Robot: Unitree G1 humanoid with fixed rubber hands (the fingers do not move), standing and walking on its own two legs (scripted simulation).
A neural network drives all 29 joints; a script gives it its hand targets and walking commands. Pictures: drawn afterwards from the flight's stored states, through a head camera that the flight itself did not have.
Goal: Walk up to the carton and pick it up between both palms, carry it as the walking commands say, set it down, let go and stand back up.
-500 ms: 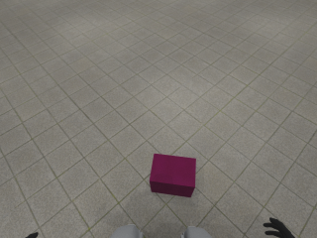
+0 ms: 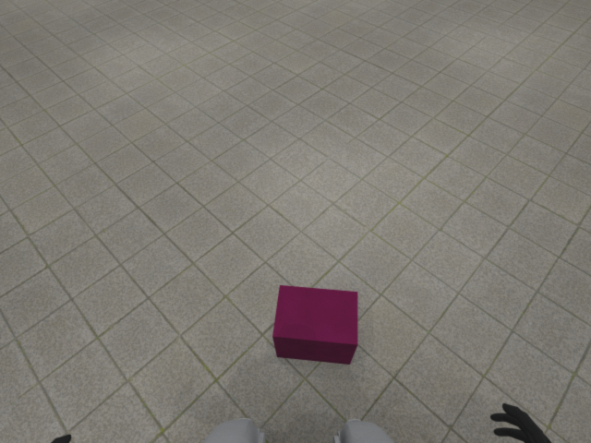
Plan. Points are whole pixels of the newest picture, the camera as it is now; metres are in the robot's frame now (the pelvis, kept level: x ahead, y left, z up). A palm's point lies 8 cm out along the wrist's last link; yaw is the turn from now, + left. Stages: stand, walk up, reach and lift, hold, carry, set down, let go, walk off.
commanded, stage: walk up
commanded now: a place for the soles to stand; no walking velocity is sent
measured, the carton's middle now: (315, 325) +0.49 -0.03 -0.64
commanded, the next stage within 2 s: none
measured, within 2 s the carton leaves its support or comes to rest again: neither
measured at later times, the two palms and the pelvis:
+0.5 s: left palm out of the picture +0.07 +0.34 -0.08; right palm out of the picture +0.11 -0.31 -0.10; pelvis +0.00 +0.00 +0.00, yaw -1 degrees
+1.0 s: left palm out of the picture +0.08 +0.34 -0.08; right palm out of the picture +0.10 -0.31 -0.10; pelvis +0.00 +0.01 +0.00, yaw -2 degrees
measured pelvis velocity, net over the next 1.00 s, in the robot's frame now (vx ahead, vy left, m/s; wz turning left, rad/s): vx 0.00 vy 0.01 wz -0.03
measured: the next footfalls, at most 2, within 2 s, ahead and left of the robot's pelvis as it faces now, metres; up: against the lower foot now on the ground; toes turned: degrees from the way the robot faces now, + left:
right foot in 1.66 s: +0.12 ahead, -0.05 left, +0.00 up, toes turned -1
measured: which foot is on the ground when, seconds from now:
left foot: down 0.00-1.00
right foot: down 0.00-1.00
